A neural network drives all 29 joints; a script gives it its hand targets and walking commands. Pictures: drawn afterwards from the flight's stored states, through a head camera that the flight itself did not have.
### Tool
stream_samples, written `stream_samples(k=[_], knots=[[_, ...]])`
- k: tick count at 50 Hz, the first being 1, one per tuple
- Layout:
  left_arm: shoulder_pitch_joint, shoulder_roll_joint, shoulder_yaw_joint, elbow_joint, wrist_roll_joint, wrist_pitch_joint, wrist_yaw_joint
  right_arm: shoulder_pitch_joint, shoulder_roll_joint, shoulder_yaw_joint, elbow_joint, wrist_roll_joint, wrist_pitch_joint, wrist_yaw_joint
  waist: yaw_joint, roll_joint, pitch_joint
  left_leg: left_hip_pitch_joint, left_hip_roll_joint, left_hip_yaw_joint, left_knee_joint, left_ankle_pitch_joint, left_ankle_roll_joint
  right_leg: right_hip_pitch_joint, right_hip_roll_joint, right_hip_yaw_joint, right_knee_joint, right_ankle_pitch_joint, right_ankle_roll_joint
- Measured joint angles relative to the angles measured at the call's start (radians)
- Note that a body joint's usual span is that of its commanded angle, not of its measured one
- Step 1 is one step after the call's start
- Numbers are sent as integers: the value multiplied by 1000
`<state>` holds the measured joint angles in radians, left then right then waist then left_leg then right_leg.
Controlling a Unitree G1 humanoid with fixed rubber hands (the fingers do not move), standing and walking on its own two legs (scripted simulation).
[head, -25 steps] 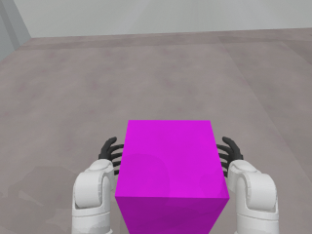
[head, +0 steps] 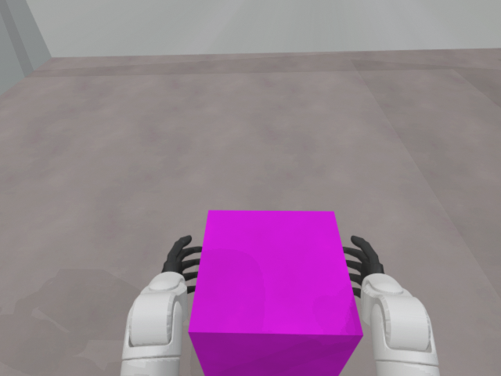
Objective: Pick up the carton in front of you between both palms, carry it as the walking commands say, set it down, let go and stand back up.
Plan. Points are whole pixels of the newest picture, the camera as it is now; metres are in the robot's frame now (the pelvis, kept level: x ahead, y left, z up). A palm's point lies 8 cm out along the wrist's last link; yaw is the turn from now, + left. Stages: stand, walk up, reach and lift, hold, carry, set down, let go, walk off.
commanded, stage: carry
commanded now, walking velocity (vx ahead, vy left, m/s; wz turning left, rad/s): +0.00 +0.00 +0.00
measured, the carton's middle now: (269, 302) +0.27 +0.00 -0.02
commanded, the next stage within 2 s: hold in 1.04 s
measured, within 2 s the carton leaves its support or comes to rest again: neither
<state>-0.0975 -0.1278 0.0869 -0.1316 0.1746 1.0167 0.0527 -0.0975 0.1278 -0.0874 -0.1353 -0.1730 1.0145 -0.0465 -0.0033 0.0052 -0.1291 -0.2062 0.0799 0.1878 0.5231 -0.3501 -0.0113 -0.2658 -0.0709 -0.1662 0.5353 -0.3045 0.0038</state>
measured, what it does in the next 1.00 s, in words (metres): stands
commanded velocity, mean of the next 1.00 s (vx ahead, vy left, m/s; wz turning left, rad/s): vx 0.00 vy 0.00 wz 0.00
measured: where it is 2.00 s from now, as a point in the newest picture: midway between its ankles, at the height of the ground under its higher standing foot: outside the picture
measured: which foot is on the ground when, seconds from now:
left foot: down 0.00-1.00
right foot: down 0.00-1.00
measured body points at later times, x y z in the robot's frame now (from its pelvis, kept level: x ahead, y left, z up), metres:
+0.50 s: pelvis -0.04 +0.01 +0.00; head -0.06 +0.01 +0.45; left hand +0.26 +0.16 +0.04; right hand +0.26 -0.14 +0.04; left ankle -0.05 +0.11 -0.73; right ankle -0.02 -0.11 -0.73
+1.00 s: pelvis -0.05 +0.01 +0.00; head -0.07 +0.01 +0.45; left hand +0.25 +0.17 +0.03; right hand +0.25 -0.14 +0.04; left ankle -0.05 +0.11 -0.73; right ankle -0.02 -0.11 -0.73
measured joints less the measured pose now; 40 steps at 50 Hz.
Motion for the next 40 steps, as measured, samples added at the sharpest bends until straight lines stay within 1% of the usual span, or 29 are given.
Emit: stream_samples(k=[4,8,13,17,21,27,32,40], knots=[[-9,-1,9,72,20,-64,-11,-9,1,-6,73,-20,-64,11,0,0,-2,1,-2,0,-10,16,3,4,0,-1,-15,19,-1],[-37,-3,28,170,45,-136,-22,-36,3,-25,170,-45,-137,22,1,-1,0,-2,-3,0,-18,32,7,3,-1,-2,-28,38,-2],[-95,-10,73,306,79,-239,-34,-94,10,-70,306,-79,-240,34,3,-2,10,-15,-6,1,-23,50,12,-7,-2,-1,-38,60,-2],[-131,-17,105,368,93,-306,-37,-130,17,-103,368,-92,-308,37,4,-3,24,-28,-8,1,-24,62,16,-18,-5,0,-43,74,-3],[-138,-18,109,359,87,-330,-34,-137,18,-108,360,-85,-332,35,3,-4,33,-40,-11,1,-23,69,20,-29,-7,0,-43,83,-2],[-110,-13,85,297,64,-297,-26,-110,13,-83,300,-61,-299,26,1,-4,29,-50,-13,1,-16,69,23,-38,-11,0,-38,84,1],[-98,-11,77,296,64,-280,-26,-98,11,-75,298,-61,-282,26,1,-4,24,-50,-15,2,-12,67,25,-39,-14,1,-34,83,4],[-99,-11,76,290,63,-278,-25,-99,11,-75,292,-60,-280,26,2,-4,28,-55,-18,2,-10,70,30,-42,-18,3,-35,89,7]])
